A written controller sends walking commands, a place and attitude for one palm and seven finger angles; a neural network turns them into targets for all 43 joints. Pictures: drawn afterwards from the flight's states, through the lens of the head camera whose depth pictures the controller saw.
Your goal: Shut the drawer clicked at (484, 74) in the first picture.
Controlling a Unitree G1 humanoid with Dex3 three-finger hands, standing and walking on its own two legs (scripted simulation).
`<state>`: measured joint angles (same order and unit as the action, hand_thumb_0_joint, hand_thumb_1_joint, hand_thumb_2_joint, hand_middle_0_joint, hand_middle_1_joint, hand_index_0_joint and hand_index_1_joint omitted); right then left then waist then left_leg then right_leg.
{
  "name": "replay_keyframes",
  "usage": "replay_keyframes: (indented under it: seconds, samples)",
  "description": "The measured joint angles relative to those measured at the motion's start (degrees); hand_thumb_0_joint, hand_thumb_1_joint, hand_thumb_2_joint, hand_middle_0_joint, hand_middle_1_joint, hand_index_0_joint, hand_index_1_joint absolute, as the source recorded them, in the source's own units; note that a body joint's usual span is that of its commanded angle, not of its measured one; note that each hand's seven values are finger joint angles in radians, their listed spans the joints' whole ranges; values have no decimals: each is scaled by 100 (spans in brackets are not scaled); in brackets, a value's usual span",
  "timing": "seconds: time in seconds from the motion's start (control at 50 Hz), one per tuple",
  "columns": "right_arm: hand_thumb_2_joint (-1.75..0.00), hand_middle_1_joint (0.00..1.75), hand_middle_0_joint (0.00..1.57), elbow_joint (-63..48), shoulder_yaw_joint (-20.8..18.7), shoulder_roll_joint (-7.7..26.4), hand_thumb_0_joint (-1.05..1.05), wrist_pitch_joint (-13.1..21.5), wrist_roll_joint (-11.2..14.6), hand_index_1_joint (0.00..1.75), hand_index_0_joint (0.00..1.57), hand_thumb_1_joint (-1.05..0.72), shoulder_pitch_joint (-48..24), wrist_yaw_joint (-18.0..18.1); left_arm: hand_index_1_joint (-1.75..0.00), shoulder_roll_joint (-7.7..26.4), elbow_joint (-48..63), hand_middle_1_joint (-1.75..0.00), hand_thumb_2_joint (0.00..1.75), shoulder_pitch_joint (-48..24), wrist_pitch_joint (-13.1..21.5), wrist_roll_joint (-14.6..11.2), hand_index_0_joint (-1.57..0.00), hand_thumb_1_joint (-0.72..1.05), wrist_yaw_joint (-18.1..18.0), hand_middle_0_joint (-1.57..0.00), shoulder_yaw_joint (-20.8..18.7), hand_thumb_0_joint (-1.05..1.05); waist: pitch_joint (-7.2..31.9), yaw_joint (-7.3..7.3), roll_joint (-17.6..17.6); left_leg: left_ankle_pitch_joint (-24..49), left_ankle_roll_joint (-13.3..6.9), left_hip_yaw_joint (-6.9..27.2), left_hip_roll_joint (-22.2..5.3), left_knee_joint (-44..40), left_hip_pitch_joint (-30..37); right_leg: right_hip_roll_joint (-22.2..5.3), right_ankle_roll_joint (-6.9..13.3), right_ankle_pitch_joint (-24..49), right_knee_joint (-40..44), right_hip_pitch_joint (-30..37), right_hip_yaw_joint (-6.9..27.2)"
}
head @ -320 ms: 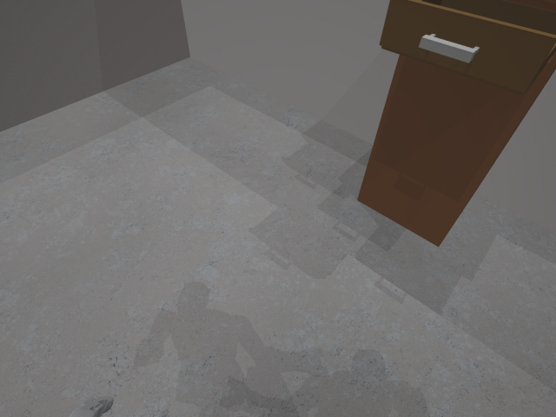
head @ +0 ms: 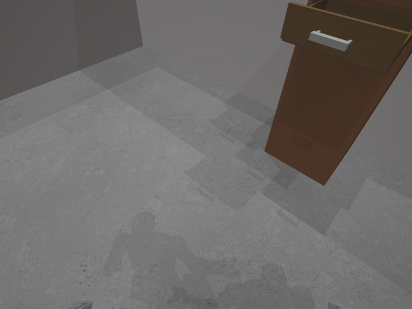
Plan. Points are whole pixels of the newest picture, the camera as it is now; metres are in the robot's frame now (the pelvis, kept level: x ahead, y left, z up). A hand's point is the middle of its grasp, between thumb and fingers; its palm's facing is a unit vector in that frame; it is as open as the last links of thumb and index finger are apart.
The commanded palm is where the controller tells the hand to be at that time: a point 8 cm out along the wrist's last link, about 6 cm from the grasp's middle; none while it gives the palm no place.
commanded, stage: stand and wait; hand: left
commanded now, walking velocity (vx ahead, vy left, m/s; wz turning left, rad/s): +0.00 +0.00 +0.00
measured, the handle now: (331, 39) +0.92 -0.36 +0.14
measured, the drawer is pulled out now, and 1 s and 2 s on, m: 0.24 0.24 0.24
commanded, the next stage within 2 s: look at it before walking up in 0.58 s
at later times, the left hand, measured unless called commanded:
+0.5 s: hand out of the picture +0.06 +0.24 -0.15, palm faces -0.03 -0.94 -0.34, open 7.4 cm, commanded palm none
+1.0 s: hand out of the picture +0.06 +0.23 -0.15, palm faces -0.04 -0.94 -0.33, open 7.4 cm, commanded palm none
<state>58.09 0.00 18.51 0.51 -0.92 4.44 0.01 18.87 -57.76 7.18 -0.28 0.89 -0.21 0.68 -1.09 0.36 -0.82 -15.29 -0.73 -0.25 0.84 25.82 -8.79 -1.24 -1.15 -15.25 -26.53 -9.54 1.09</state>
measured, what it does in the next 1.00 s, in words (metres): stands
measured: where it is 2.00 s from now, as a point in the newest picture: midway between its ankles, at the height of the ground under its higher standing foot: outside the picture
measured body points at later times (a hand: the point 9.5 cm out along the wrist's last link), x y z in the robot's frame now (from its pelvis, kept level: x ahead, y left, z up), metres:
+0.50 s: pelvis -0.02 -0.01 +0.00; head -0.02 -0.01 +0.45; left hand +0.06 +0.29 -0.13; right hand +0.05 -0.31 -0.13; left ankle -0.01 +0.11 -0.74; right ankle -0.01 -0.13 -0.74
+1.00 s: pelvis -0.02 -0.01 +0.01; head -0.01 -0.01 +0.45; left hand +0.06 +0.28 -0.13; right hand +0.05 -0.31 -0.13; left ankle -0.01 +0.11 -0.74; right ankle -0.01 -0.13 -0.74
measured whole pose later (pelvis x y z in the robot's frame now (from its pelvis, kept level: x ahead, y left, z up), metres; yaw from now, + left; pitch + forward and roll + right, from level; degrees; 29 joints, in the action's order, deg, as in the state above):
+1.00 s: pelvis -0.02 -0.01 +0.01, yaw +0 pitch -2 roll +0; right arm 64.0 -0.2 19.3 0.5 -0.6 7.0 -0.2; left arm 19.3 -62.3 7.7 0.3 0.9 0.1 0.5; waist -2.1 -0.2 -0.3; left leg -11.3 0.5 -0.2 -0.5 21.4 -8.7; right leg 0.1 0.0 -11.1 -22.2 -9.6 1.0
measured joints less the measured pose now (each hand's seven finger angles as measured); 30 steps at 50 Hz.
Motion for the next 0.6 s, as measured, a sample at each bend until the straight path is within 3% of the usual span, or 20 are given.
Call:
replay_keyframes:
  seconds: [0.6]
  samples:
    - [-90, 30, 20, 588, -15, 86, 1, -13, 32, 30, 20, -91, 306, -21, -30, 47, -433, -30, 90, 56, 44, -3, -20, 91, 19, -20, -22, 1, -53, -61, 64, 393, 112, 10, -110, -392, 48, 108, 100, 380, 351, 18, -12]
